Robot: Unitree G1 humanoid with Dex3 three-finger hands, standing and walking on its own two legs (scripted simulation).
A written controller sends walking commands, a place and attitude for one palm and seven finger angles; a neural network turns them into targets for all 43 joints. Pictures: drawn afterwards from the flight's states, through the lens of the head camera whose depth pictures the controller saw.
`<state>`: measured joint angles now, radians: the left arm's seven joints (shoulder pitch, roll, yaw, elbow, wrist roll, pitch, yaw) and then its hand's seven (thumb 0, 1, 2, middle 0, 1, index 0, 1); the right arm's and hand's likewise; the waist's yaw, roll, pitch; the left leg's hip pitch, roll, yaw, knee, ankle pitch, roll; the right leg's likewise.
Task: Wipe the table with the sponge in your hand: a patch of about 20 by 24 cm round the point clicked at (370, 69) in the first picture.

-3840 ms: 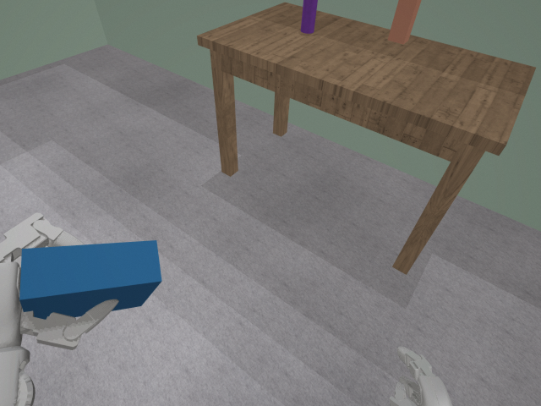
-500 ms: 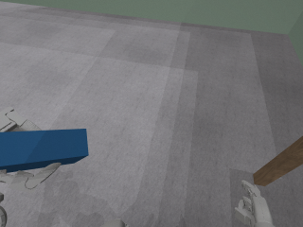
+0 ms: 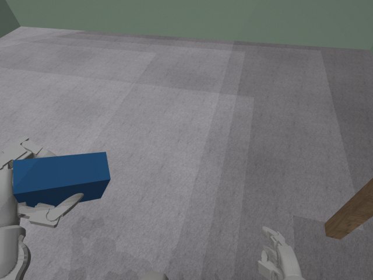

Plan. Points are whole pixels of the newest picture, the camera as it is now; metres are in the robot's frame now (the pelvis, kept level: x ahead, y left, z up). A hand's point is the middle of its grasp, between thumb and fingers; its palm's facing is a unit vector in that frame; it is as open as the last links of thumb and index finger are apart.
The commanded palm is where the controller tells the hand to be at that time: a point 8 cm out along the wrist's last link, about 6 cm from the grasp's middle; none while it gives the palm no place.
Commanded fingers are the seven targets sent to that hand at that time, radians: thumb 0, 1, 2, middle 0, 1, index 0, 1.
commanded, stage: turn to face it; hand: left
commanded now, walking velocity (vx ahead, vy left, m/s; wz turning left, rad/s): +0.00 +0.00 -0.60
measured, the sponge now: (78, 180) +0.23 +0.21 +0.16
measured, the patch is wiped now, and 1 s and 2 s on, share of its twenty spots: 0.00 0.00 0.00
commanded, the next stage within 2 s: none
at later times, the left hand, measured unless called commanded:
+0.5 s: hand (97, 191) +0.21 +0.16 +0.17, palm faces +0.17 -0.88 -0.45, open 9.2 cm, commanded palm +0.17 +0.21 +0.19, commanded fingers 0.00 0.10 1.30 -1.20 -1.60 -1.20 -1.60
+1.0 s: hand (165, 220) +0.17 +0.05 +0.18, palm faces -0.11 -0.89 -0.44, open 9.2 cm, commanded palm +0.15 +0.11 +0.19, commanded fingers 0.00 0.10 1.30 -1.20 -1.60 -1.20 -1.60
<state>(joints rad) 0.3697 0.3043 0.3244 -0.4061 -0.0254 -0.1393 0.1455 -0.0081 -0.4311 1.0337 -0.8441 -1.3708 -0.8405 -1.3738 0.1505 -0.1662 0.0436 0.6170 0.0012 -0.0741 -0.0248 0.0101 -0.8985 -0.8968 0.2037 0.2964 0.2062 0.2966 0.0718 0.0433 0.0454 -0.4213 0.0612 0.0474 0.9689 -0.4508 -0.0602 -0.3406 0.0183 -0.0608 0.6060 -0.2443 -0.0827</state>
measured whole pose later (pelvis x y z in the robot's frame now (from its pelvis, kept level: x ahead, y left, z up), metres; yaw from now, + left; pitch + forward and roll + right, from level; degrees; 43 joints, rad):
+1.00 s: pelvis -0.14 -0.04 +0.01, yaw -34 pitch +2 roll +3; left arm 0.50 0.38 0.37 -0.54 -0.04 -0.17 0.15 -0.01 -0.43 1.03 -0.85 -1.36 -0.84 -1.37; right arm 0.17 -0.28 -0.04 0.54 0.01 0.07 -0.02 0.01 -0.91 -0.90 0.19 0.29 0.19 0.29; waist 0.03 -0.05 0.02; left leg -0.29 0.01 0.05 0.63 -0.46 -0.05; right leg -0.42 0.11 0.10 0.45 -0.06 -0.09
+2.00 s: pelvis -0.29 -0.01 -0.01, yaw -70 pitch -2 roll +0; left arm 0.39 0.39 0.36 -0.49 -0.02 -0.19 0.14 -0.01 -0.43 1.03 -0.85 -1.36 -0.84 -1.36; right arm 0.19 -0.16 0.03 0.52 0.02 -0.04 0.01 0.01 -0.90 -0.90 0.20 0.30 0.20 0.30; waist 0.03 0.08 0.14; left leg -0.32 0.22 0.12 0.81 -0.43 -0.09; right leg -0.35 0.02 -0.10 0.67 -0.27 -0.04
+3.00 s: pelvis -0.40 +0.10 +0.01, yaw -105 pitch +2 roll +3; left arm 0.54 0.44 0.41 -0.58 -0.05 -0.21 0.15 -0.01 -0.43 1.03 -0.84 -1.36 -0.84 -1.36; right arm 0.17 -0.27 -0.03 0.55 0.01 0.08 0.00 0.01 -0.91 -0.90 0.19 0.29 0.20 0.30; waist 0.01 -0.05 0.06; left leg -0.34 0.01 0.03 0.71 -0.47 -0.06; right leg -0.40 0.12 0.13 0.44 -0.06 -0.10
